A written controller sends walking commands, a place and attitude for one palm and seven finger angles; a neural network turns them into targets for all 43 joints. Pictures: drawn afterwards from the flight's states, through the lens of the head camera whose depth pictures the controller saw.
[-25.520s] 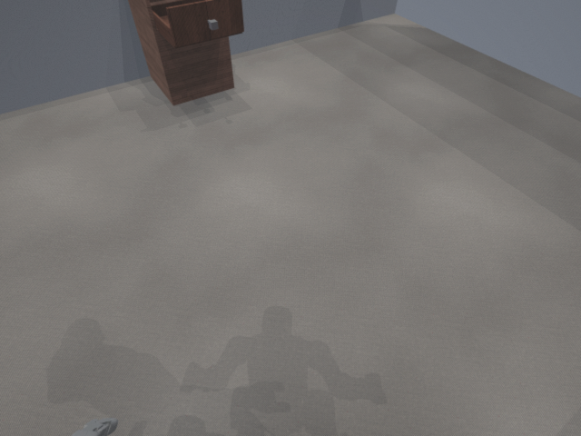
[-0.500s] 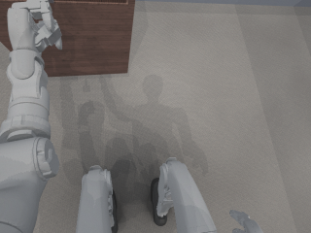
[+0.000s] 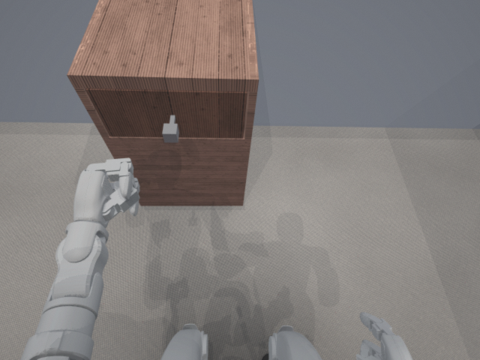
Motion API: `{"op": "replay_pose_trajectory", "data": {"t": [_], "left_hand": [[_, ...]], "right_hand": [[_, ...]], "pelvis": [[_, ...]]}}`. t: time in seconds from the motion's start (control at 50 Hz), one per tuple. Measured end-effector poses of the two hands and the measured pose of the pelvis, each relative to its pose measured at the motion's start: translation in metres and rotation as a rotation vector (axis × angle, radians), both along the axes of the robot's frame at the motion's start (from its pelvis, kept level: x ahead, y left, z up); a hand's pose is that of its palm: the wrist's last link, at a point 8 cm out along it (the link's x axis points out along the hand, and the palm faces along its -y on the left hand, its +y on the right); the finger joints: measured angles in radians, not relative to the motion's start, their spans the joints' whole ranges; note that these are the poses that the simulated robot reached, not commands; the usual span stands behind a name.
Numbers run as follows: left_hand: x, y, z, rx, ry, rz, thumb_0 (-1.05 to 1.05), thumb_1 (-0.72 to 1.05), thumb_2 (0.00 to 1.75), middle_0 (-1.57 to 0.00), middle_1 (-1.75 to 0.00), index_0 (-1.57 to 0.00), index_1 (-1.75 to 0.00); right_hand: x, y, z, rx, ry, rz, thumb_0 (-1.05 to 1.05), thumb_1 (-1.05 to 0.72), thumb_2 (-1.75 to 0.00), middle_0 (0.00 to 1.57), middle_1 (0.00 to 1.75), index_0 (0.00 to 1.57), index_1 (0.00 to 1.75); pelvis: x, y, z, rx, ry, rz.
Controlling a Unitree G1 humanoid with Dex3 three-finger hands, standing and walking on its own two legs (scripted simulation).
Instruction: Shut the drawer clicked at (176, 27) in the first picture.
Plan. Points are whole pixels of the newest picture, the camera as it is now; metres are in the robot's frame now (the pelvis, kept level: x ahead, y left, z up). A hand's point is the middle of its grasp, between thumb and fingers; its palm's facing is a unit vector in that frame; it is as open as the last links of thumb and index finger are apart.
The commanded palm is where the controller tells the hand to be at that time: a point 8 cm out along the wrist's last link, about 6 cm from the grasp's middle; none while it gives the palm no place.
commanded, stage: draw the hand back to the body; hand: left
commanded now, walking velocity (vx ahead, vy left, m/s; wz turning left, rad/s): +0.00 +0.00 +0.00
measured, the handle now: (171, 127) +0.66 +0.18 -0.14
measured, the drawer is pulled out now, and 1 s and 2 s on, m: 0.00 0.00 0.00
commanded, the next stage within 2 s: step back with the hand held close in 0.84 s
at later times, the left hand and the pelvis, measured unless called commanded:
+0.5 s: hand (26, 225) +0.26 +0.22 +0.18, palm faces +0.31 -0.88 -0.35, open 3.2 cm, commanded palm +0.21 +0.27 +0.21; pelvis +0.04 +0.00 +0.08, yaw +1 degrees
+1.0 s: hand out of the picture +0.20 +0.22 +0.24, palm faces +0.40 -0.82 -0.40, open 3.2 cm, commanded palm +0.15 +0.26 +0.26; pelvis +0.03 -0.02 +0.08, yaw +1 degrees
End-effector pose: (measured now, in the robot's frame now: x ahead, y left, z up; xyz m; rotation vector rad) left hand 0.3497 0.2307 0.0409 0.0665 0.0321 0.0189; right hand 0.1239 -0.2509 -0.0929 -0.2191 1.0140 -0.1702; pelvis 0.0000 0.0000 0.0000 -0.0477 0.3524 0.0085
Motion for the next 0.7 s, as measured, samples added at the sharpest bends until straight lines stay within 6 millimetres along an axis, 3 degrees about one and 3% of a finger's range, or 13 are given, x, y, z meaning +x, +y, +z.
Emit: {"op": "replay_pose_trajectory", "data": {"t": [0.12,0.26,0.46,0.7], "left_hand": [[-0.044,0.005,0.027,0.165,0.176,0.085,0.01,0.9,0.9,-1.4,-1.6,-1.4,-1.6],[-0.073,0.026,0.08,0.231,0.16,0.228,0.01,0.9,0.89,-1.4,-1.59,-1.4,-1.6],[-0.118,0.032,0.147,0.273,0.057,0.293,0.01,0.9,0.89,-1.4,-1.59,-1.4,-1.6],[-0.175,0.038,0.223,0.423,-0.136,0.383,0.01,0.9,0.89,-1.4,-1.59,-1.4,-1.6]], "right_hand": [[0.032,0.002,0.045,-0.018,-0.091,-0.021,0.01,-0.91,-0.9,0.2,0.3,0.2,0.3],[0.068,0.021,0.074,0.012,-0.207,0.037,0.01,-0.91,-0.9,0.2,0.3,0.2,0.3],[0.102,0.042,0.094,0.091,-0.32,0.121,0.01,-0.9,-0.9,0.2,0.3,0.2,0.3],[0.108,0.035,0.099,0.098,-0.374,0.157,0.01,-0.9,-0.9,0.2,0.3,0.2,0.3]], "pelvis": [[0.014,0.003,0.035,0.022,-0.12,-0.006],[0.027,0.002,0.059,0.031,-0.228,0.005],[0.042,-0.003,0.077,0.04,-0.323,0.007],[0.042,-0.011,0.082,0.043,-0.376,0.011]]}}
